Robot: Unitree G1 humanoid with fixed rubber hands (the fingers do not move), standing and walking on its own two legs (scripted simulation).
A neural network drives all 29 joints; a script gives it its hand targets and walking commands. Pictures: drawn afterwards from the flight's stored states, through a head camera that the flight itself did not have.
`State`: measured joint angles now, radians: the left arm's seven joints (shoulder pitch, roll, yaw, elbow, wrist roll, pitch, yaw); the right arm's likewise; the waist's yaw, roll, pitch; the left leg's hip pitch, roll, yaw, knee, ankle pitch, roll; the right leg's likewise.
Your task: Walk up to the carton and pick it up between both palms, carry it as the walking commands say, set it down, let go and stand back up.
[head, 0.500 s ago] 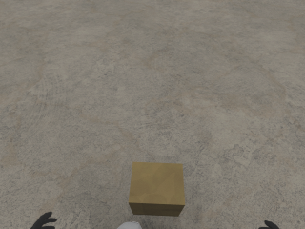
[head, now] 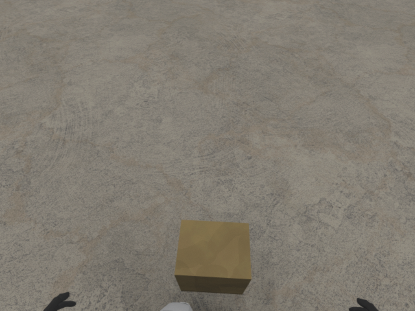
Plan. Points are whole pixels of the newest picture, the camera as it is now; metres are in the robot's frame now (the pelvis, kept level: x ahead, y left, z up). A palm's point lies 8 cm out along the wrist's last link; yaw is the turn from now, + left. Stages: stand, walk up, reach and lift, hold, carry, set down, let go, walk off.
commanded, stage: walk up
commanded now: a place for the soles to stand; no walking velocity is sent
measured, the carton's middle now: (213, 258) +0.38 +0.01 -0.62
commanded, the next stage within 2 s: reach and lift in 0.44 s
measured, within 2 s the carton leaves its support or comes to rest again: neither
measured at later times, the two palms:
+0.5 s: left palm out of the picture +0.09 +0.33 -0.10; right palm out of the picture +0.11 -0.31 -0.10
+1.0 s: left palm (92, 268) +0.22 +0.29 -0.14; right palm (337, 274) +0.23 -0.27 -0.14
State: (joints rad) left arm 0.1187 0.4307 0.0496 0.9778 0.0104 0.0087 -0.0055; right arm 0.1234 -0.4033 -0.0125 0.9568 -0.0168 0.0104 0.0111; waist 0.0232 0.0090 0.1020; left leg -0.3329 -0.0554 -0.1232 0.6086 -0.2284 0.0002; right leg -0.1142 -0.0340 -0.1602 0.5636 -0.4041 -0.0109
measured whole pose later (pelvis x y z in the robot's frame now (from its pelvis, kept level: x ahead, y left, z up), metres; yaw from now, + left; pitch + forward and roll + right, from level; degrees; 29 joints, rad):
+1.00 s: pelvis -0.07 +0.02 -0.05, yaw -8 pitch +8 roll +1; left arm -0.21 0.33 0.21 0.47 -0.09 0.33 0.02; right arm -0.42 -0.36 -0.14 0.67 -0.01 0.28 0.07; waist 0.08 -0.02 0.27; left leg -0.80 -0.01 0.03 0.92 -0.26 0.02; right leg -0.70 -0.01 0.02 1.03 -0.47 0.01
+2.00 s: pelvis -0.08 +0.03 -0.12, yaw -11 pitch +42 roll +0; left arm -1.03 0.31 0.43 0.84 -0.03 0.14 -0.02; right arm -1.13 -0.35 -0.20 0.88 0.03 0.16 0.01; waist 0.10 -0.03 0.05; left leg -1.58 0.02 0.03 1.07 -0.22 0.02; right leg -1.50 0.04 0.06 1.19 -0.42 0.03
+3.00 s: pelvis -0.13 +0.03 -0.36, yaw -12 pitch +30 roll -1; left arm -1.43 0.44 0.24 1.08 -0.22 0.10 0.06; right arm -1.52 -0.43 -0.06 1.09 0.23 0.15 -0.07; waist 0.11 -0.04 0.52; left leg -2.17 0.01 -0.02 2.02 -0.38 0.00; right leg -2.04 0.08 0.01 2.17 -0.66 0.03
